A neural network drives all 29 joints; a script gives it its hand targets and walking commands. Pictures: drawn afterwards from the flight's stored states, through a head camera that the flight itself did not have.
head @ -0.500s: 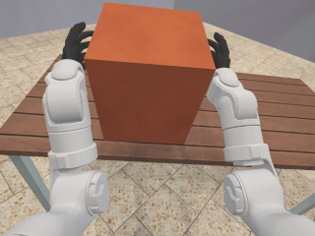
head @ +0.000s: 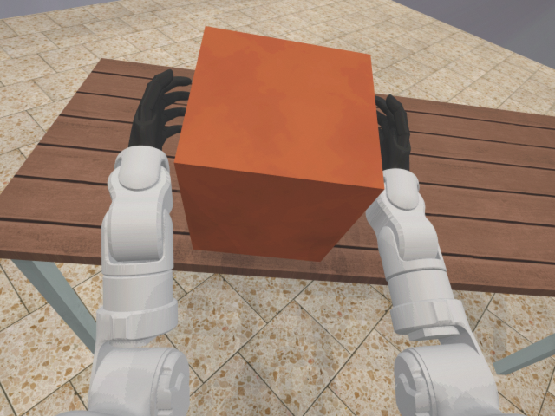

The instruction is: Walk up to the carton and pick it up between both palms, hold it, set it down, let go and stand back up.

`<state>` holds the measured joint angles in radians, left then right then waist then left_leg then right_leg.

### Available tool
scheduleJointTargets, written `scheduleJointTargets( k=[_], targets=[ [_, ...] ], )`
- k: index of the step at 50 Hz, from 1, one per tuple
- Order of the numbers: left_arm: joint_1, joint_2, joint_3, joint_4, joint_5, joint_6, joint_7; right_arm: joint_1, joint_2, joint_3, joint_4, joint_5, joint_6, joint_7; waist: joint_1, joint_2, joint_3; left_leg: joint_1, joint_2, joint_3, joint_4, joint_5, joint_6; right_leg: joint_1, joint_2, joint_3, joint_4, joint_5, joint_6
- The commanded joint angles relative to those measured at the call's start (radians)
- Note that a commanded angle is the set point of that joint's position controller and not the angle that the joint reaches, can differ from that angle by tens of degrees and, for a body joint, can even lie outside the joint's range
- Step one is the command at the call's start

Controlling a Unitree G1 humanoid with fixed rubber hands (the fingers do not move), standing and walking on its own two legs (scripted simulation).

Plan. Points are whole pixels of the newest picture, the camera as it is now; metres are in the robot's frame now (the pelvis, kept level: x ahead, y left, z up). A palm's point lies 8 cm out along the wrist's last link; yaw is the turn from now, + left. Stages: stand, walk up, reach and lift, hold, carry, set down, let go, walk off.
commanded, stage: set down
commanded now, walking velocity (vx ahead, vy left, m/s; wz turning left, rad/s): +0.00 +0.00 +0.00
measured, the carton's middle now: (271, 162) +0.41 +0.00 +0.15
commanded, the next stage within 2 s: none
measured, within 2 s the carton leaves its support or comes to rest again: neither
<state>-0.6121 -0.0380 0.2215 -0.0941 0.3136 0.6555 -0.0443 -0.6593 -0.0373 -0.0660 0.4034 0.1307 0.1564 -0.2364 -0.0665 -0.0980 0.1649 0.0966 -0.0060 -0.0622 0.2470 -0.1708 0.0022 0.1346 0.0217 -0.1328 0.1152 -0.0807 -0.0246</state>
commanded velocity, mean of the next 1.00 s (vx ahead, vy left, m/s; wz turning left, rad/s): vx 0.00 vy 0.00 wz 0.00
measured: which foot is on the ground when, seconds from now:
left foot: down 0.00-1.00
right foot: down 0.00-1.00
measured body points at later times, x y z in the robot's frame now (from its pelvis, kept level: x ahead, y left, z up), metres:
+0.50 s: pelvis +0.00 +0.01 +0.00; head +0.00 +0.05 +0.45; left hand +0.40 +0.16 +0.20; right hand +0.41 -0.15 +0.20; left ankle -0.01 +0.12 -0.75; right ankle +0.01 -0.10 -0.75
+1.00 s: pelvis +0.01 +0.00 +0.00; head +0.01 +0.03 +0.45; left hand +0.42 +0.14 +0.17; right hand +0.42 -0.16 +0.18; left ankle -0.01 +0.12 -0.75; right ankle +0.01 -0.10 -0.75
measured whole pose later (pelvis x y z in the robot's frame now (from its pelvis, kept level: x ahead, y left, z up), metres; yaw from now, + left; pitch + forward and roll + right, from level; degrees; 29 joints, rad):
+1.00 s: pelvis +0.01 +0.00 +0.00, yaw +1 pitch -5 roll -1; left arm -0.71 -0.06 0.31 0.34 0.32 0.45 -0.03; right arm -0.79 -0.02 -0.27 0.74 -0.06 0.05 -0.12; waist -0.06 -0.07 0.09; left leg 0.03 -0.01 -0.07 0.23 -0.16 0.01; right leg 0.06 0.01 -0.15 0.12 -0.09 -0.02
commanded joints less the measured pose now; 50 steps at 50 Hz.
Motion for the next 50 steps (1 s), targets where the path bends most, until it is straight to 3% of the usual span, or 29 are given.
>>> scheduleJointTargets(
  k=[1, 5, 10, 16, 19, 22, 29, 38, 43, 50],
  targets=[
    [-0.481, -0.272, -0.373, -0.116, -0.124, -0.042, -0.1, -0.605, 0.204, 0.275, -0.245, 0.04, -0.077, 0.1, 0.002, 0.085, -0.504, -0.046, -0.019, 0.053, 0.01, 0.438, -0.041, 0.304, 0.002, 0.009, 0.102, 0.435, 0.07],
    [-0.459, -0.253, -0.352, -0.076, -0.114, -0.011, -0.1, -0.59, 0.167, 0.227, -0.196, 0.041, -0.055, 0.106, -0.008, 0.092, -0.435, -0.053, -0.016, 0.054, -0.006, 0.353, -0.047, 0.265, -0.003, 0.005, 0.076, 0.334, 0.067],
    [-0.477, -0.258, -0.312, -0.036, -0.1, -0.027, -0.098, -0.607, 0.156, 0.191, -0.166, 0.028, -0.053, 0.123, 0.002, 0.102, -0.446, -0.034, -0.013, 0.048, 0.001, 0.37, -0.055, 0.243, 0.005, 0.0, 0.078, 0.32, 0.064],
    [-0.499, -0.255, -0.285, 0.045, -0.089, -0.05, -0.099, -0.614, 0.142, 0.119, -0.074, -0.009, -0.052, 0.146, -0.014, 0.105, -0.407, -0.038, -0.015, 0.045, -0.006, 0.304, -0.073, 0.169, 0.009, -0.018, 0.054, 0.219, 0.053],
    [-0.525, -0.275, -0.307, 0.032, -0.098, -0.08, -0.089, -0.621, 0.137, 0.112, -0.066, -0.021, -0.072, 0.159, -0.025, 0.138, -0.453, -0.016, -0.013, 0.044, 0.01, 0.37, -0.087, 0.156, 0.019, -0.022, 0.054, 0.239, 0.043],
    [-0.549, -0.286, -0.317, 0.061, -0.105, -0.114, -0.079, -0.64, 0.145, 0.093, -0.033, -0.046, -0.088, 0.177, -0.033, 0.131, -0.483, 0.02, -0.01, 0.037, 0.026, 0.395, -0.095, 0.118, 0.027, -0.029, 0.048, 0.225, 0.044],
    [-0.541, -0.306, -0.305, 0.122, -0.099, -0.166, -0.072, -0.643, 0.19, 0.104, 0.0, -0.084, -0.121, 0.199, -0.014, 0.106, -0.542, -0.032, -0.016, 0.03, 0.02, 0.423, -0.076, 0.188, 0.022, -0.022, 0.071, 0.331, 0.053],
    [-0.589, -0.298, -0.238, 0.204, -0.077, -0.216, -0.071, -0.669, 0.232, 0.083, 0.069, -0.126, -0.145, 0.209, 0.005, 0.074, -0.556, -0.132, -0.03, 0.037, -0.019, 0.337, -0.035, 0.266, 0.009, -0.002, 0.111, 0.429, 0.069],
    [-0.587, -0.291, -0.192, 0.287, -0.062, -0.234, -0.082, -0.658, 0.241, 0.047, 0.128, -0.149, -0.145, 0.214, 0.004, 0.059, -0.517, -0.178, -0.031, 0.035, -0.047, 0.267, -0.019, 0.287, -0.003, 0.005, 0.116, 0.423, 0.075],
    [-0.644, -0.317, -0.184, 0.359, -0.062, -0.304, -0.073, -0.676, 0.261, -0.013, 0.205, -0.201, -0.173, 0.239, -0.008, 0.116, -0.553, -0.162, -0.03, 0.035, -0.04, 0.284, -0.036, 0.231, 0.008, -0.004, 0.11, 0.41, 0.066]
  ],
)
